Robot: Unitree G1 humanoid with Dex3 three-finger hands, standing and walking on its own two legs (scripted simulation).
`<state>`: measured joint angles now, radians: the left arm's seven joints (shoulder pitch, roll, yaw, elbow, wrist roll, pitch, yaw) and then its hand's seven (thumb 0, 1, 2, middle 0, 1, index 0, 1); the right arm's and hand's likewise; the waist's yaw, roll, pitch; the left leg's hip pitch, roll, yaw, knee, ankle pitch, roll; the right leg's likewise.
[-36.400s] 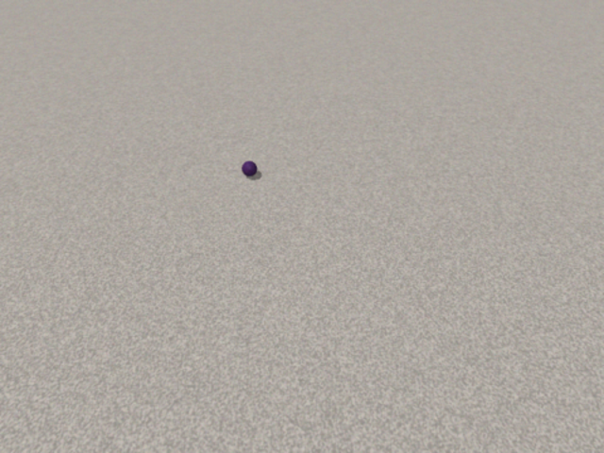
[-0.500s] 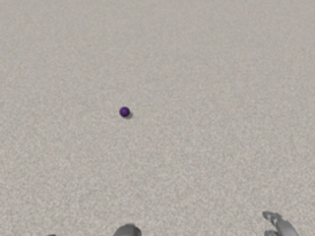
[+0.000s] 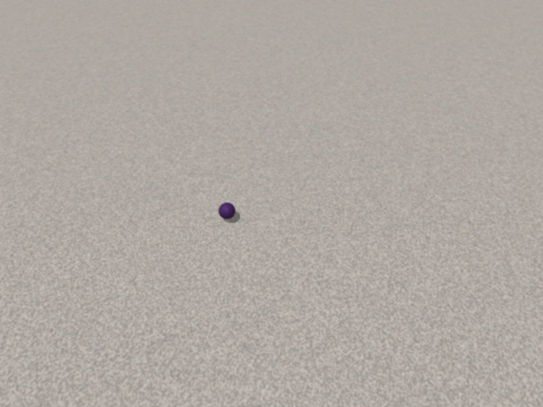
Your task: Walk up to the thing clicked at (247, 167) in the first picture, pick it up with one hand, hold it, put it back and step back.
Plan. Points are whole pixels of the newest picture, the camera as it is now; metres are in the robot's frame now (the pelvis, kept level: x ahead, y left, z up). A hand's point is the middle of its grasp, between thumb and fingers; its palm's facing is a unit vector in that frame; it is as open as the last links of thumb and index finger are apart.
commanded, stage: step back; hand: left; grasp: from above
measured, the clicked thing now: (226, 210) +1.10 +0.24 -0.72
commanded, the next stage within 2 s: stand in 0.68 s
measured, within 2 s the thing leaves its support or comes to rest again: neither
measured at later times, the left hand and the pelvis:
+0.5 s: hand out of the picture +0.10 +0.28 -0.16, palm faces +0.06 -0.94 -0.35, open 7.4 cm; pelvis +0.04 +0.01 +0.00, yaw +2 degrees
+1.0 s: hand out of the picture +0.13 +0.26 -0.14, palm faces -0.01 -0.95 -0.32, open 7.4 cm; pelvis +0.05 +0.01 +0.02, yaw +1 degrees
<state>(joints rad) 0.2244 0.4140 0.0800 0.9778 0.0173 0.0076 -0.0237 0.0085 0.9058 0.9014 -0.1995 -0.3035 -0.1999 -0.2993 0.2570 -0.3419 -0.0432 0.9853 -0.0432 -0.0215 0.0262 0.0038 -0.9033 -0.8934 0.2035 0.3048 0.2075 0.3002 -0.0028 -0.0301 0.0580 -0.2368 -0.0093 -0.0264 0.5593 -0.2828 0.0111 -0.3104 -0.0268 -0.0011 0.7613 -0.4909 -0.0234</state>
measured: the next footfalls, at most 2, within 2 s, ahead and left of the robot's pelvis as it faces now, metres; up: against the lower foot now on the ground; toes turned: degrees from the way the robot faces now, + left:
left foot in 0.32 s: +0.12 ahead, +0.14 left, +0.00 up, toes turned +3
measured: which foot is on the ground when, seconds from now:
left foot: down 0.00-0.08, up 0.10-0.30, down 0.32-1.00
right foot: down 0.00-1.00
